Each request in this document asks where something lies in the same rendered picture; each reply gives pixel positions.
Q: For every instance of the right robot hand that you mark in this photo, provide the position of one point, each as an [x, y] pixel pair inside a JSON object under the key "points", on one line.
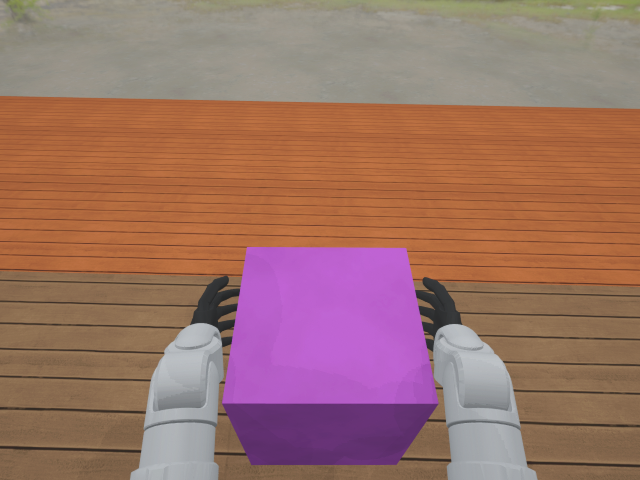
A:
{"points": [[445, 312]]}

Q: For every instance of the right robot forearm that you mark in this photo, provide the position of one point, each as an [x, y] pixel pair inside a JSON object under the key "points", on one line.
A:
{"points": [[480, 409]]}

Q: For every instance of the carton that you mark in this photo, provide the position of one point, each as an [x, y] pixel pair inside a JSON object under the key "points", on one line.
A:
{"points": [[328, 362]]}

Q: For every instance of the left robot hand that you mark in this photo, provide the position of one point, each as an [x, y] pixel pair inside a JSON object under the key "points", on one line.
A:
{"points": [[208, 311]]}

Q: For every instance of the left robot forearm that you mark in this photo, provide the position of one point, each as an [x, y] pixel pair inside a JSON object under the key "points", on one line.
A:
{"points": [[182, 409]]}

